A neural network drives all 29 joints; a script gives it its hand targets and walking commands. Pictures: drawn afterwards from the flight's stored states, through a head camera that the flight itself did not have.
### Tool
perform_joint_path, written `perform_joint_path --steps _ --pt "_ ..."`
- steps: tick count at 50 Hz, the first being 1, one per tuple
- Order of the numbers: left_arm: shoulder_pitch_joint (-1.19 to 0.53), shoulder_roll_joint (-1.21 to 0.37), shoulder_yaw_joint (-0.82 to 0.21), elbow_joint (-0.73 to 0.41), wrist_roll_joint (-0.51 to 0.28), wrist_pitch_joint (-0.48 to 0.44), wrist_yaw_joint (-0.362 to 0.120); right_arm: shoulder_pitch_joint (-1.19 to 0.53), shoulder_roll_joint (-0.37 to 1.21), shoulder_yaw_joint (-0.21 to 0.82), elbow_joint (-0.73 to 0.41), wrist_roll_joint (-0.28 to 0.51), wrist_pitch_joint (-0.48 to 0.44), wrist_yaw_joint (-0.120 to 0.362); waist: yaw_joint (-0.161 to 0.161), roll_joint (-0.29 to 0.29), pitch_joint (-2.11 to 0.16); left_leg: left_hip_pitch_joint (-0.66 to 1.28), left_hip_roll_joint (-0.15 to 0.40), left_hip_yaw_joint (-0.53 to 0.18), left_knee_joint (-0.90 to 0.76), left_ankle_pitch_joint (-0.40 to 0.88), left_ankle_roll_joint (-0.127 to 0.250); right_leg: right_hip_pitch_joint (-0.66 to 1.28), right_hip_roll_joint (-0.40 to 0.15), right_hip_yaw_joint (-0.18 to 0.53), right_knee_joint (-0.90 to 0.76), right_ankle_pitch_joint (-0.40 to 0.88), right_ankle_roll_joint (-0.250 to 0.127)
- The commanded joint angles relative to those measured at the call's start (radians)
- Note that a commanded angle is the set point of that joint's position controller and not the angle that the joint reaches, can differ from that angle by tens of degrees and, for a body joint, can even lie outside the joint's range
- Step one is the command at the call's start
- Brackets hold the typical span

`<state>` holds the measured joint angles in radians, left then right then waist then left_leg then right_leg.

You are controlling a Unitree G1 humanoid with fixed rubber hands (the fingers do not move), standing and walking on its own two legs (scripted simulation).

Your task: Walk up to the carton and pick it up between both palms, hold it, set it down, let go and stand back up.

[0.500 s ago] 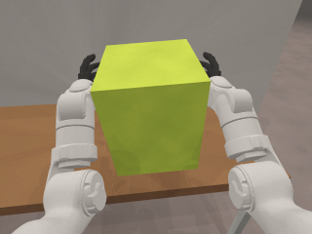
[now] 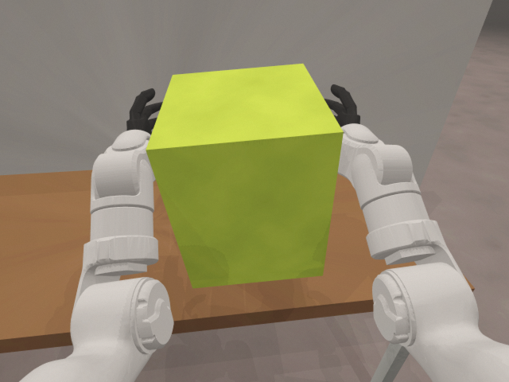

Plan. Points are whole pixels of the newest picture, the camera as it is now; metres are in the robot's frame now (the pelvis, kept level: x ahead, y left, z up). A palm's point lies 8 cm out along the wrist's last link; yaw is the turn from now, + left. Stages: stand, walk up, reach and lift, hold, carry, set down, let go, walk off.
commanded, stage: hold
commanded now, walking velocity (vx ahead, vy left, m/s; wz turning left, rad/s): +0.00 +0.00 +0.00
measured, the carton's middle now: (248, 175) +0.38 +0.00 +0.22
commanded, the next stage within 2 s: set down in 0.02 s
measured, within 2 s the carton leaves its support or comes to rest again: neither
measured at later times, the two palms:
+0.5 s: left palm (124, 132) +0.40 +0.17 +0.29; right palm (320, 128) +0.42 -0.12 +0.27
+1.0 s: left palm (129, 160) +0.41 +0.18 +0.23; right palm (310, 147) +0.43 -0.11 +0.23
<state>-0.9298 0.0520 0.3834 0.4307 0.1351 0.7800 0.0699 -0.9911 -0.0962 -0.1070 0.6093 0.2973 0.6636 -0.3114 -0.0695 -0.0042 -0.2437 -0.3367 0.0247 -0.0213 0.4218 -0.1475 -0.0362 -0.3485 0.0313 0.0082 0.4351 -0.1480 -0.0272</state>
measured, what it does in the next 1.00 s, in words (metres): stands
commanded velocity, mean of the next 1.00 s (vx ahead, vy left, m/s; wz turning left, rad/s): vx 0.00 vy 0.00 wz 0.00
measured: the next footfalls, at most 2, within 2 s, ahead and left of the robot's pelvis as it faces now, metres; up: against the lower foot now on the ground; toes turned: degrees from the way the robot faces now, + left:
none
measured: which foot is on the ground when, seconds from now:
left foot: down 0.00-1.00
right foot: down 0.00-1.00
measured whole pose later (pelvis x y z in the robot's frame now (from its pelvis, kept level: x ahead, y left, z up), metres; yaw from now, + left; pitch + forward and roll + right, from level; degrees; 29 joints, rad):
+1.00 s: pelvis +0.02 +0.00 +0.00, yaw +0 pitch -1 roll +0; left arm -0.87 0.03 0.38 0.57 0.29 0.48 0.03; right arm -0.99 -0.05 -0.18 0.97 0.08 0.14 -0.13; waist 0.00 -0.04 -0.11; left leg -0.19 0.03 -0.02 0.37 -0.17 -0.04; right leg -0.20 0.03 0.01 0.39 -0.17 -0.02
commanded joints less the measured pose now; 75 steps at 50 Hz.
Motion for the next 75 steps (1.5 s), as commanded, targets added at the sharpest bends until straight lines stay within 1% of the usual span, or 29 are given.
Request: perform_joint_path --steps 1,2,3,6,10,12,14,15,17,19,24,25,26,27,31,32,36,37,45,48,52,54,55,57,58,61,65,66,75 --pt "-0.695 -0.591 -0.504 -0.157 -0.112 -0.007 -0.136 -0.825 0.606 0.38 -0.304 0.195 -0.011 0.14 0.0 0.077 -0.374 0.199 -0.073 -0.031 -0.072 -0.077 0.012 0.318 0.03 0.029 -0.123 0.052 0.073" --pt "-0.785 -0.576 -0.433 -0.082 -0.088 -0.004 -0.146 -0.8 0.673 0.376 -0.194 0.165 -0.006 0.162 0.031 -0.013 -0.303 0.214 -0.093 -0.023 -0.084 -0.102 0.058 0.327 0.017 0.028 -0.143 -0.019 0.112" --pt "-0.8 -0.592 -0.462 -0.113 -0.099 -0.015 -0.151 -0.794 0.677 0.353 -0.167 0.162 -0.013 0.172 0.012 0.01 -0.342 0.234 -0.089 -0.025 -0.089 -0.098 0.05 0.315 0.01 0.036 -0.138 -0.014 0.111" --pt "-0.791 -0.578 -0.42 -0.052 -0.071 -0.042 -0.159 -0.823 0.698 0.35 -0.155 0.13 -0.053 0.182 0.045 0.017 -0.309 0.233 -0.089 -0.02 -0.091 -0.089 0.056 0.3 0.006 0.032 -0.141 -0.025 0.119" --pt "-0.817 -0.591 -0.388 0.004 -0.068 -0.107 -0.16 -0.928 0.711 0.283 -0.153 0.065 -0.154 0.202 0.06 0.007 -0.351 0.23 -0.079 -0.017 -0.09 -0.095 0.056 0.289 0.011 0.02 -0.144 -0.063 0.11" --pt "-0.845 -0.533 -0.3 0.039 -0.021 -0.147 -0.172 -0.926 0.683 0.213 -0.045 0.001 -0.206 0.226 0.079 0.007 -0.303 0.24 -0.071 -0.009 -0.111 -0.15 0.058 0.27 -0.001 0.009 -0.161 -0.137 0.108" --pt "-0.764 -0.496 -0.233 0.149 0.028 -0.179 -0.188 -0.89 0.665 0.179 0.003 -0.073 -0.269 0.242 0.086 -0.023 -0.273 0.252 -0.07 0.004 -0.132 -0.165 0.07 0.294 -0.008 0.012 -0.185 -0.172 0.111" --pt "-0.726 -0.471 -0.188 0.189 0.056 -0.197 -0.195 -0.852 0.647 0.151 0.048 -0.105 -0.296 0.255 0.106 -0.019 -0.233 0.263 -0.069 0.012 -0.144 -0.174 0.076 0.302 -0.013 0.007 -0.195 -0.195 0.11" --pt "-0.663 -0.442 -0.127 0.263 0.101 -0.211 -0.213 -0.783 0.615 0.076 0.162 -0.162 -0.332 0.272 0.086 -0.048 -0.151 0.272 -0.07 0.026 -0.157 -0.172 0.081 0.304 -0.017 -0.013 -0.204 -0.208 0.116" --pt "-0.641 -0.434 -0.107 0.259 0.114 -0.231 -0.22 -0.741 0.561 0.02 0.206 -0.197 -0.375 0.285 0.069 -0.037 -0.08 0.28 -0.067 0.029 -0.172 -0.158 0.08 0.311 -0.018 -0.031 -0.219 -0.182 0.115" --pt "-0.614 -0.477 -0.182 0.167 0.078 -0.286 -0.23 -0.777 0.585 0.048 0.111 -0.194 -0.486 0.261 0.04 -0.071 -0.144 0.331 -0.073 0.045 -0.139 0.038 0.06 0.426 -0.011 -0.056 -0.184 0.097 0.129" --pt "-0.593 -0.477 -0.173 0.167 0.087 -0.293 -0.229 -0.753 0.586 0.064 0.134 -0.191 -0.492 0.26 0.056 -0.072 -0.154 0.339 -0.082 0.047 -0.142 0.041 0.064 0.45 -0.017 -0.051 -0.18 0.11 0.133" --pt "-0.573 -0.472 -0.171 0.186 0.098 -0.289 -0.231 -0.728 0.564 0.039 0.162 -0.196 -0.492 0.255 0.038 -0.053 -0.116 0.348 -0.076 0.048 -0.151 0.042 0.062 0.43 -0.019 -0.058 -0.184 0.107 0.134" --pt "-0.536 -0.489 -0.18 0.159 0.091 -0.294 -0.227 -0.722 0.551 0.059 0.119 -0.192 -0.508 0.256 0.056 -0.063 -0.149 0.355 -0.075 0.052 -0.147 0.085 0.061 0.456 -0.008 -0.063 -0.18 0.143 0.125" --pt "-0.559 -0.484 -0.194 0.077 0.098 -0.311 -0.218 -0.657 0.554 0.099 0.172 -0.175 -0.527 0.266 0.067 -0.03 -0.125 0.393 -0.072 0.058 -0.147 0.135 0.051 0.448 -0.008 -0.066 -0.178 0.152 0.124" --pt "-0.581 -0.502 -0.214 0.044 0.087 -0.319 -0.212 -0.676 0.561 0.108 0.139 -0.172 -0.541 0.268 0.075 -0.019 -0.177 0.397 -0.076 0.062 -0.139 0.169 0.049 0.469 -0.004 -0.069 -0.169 0.189 0.119" --pt "-0.596 -0.531 -0.266 -0.023 0.057 -0.348 -0.184 -0.665 0.566 0.139 0.134 -0.164 -0.562 0.281 0.078 0.007 -0.244 0.433 -0.073 0.05 -0.12 0.243 0.032 0.476 0.001 -0.073 -0.155 0.237 0.106" --pt "-0.567 -0.534 -0.264 0.026 0.063 -0.341 -0.182 -0.68 0.555 0.13 0.12 -0.172 -0.563 0.279 0.078 0.001 -0.224 0.415 -0.073 0.05 -0.122 0.226 0.034 0.465 0.005 -0.076 -0.163 0.212 0.105" --pt "-0.562 -0.555 -0.283 0.022 0.067 -0.349 -0.14 -0.675 0.55 0.143 0.171 -0.166 -0.578 0.304 0.109 0.02 -0.205 0.422 -0.064 0.058 -0.123 0.215 0.027 0.413 0.015 -0.083 -0.169 0.149 0.082" --pt "-0.53 -0.549 -0.252 0.06 0.092 -0.344 -0.138 -0.647 0.517 0.109 0.212 -0.181 -0.575 0.314 0.107 0.039 -0.164 0.419 -0.057 0.053 -0.134 0.179 0.023 0.389 0.021 -0.089 -0.18 0.084 0.079" --pt "-0.561 -0.553 -0.261 0.059 0.077 -0.349 -0.124 -0.677 0.509 0.094 0.191 -0.203 -0.585 0.327 0.106 0.011 -0.169 0.414 -0.052 0.055 -0.137 0.149 0.028 0.363 0.021 -0.088 -0.181 0.044 0.078" --pt "-0.567 -0.562 -0.269 0.07 0.078 -0.353 -0.122 -0.652 0.489 0.055 0.247 -0.219 -0.585 0.335 0.084 0.026 -0.132 0.418 -0.047 0.05 -0.146 0.128 0.018 0.335 0.023 -0.099 -0.185 0.01 0.074" --pt "-0.597 -0.56 -0.269 0.069 0.077 -0.354 -0.117 -0.675 0.491 0.047 0.244 -0.22 -0.589 0.337 0.095 0.037 -0.145 0.407 -0.049 0.054 -0.144 0.112 0.02 0.329 0.019 -0.092 -0.181 -0.005 0.069" --pt "-0.574 -0.559 -0.261 0.079 0.08 -0.356 -0.11 -0.681 0.487 0.048 0.244 -0.228 -0.596 0.347 0.11 0.037 -0.133 0.397 -0.049 0.052 -0.15 0.116 0.019 0.33 0.021 -0.096 -0.182 -0.002 0.069" --pt "-0.562 -0.549 -0.251 0.096 0.087 -0.358 -0.111 -0.675 0.5 0.06 0.231 -0.234 -0.597 0.349 0.123 -0.005 -0.147 0.384 -0.049 0.066 -0.148 0.103 0.026 0.342 0.022 -0.094 -0.185 -0.014 0.076" --pt "-0.557 -0.553 -0.243 0.117 0.097 -0.36 -0.111 -0.661 0.484 0.015 0.27 -0.258 -0.603 0.354 0.102 0.026 -0.141 0.389 -0.049 0.065 -0.157 0.094 0.023 0.338 0.018 -0.094 -0.183 -0.006 0.07" --pt "-0.534 -0.546 -0.218 0.136 0.109 -0.368 -0.108 -0.65 0.49 0.012 0.272 -0.276 -0.607 0.365 0.124 0.013 -0.115 0.364 -0.052 0.074 -0.159 0.072 0.032 0.343 0.012 -0.086 -0.185 -0.025 0.073" --pt "-0.529 -0.554 -0.228 0.138 0.105 -0.368 -0.109 -0.657 0.489 0.01 0.26 -0.278 -0.611 0.367 0.111 0.01 -0.136 0.369 -0.049 0.074 -0.155 0.093 0.029 0.342 0.013 -0.094 -0.178 0.006 0.075" --pt "-0.536 -0.559 -0.239 0.106 0.111 -0.404 -0.095 -0.64 0.502 0.027 0.275 -0.285 -0.634 0.38 0.142 0.014 -0.221 0.379 -0.042 0.086 -0.128 0.206 0.019 0.361 0.021 -0.094 -0.158 0.094 0.07"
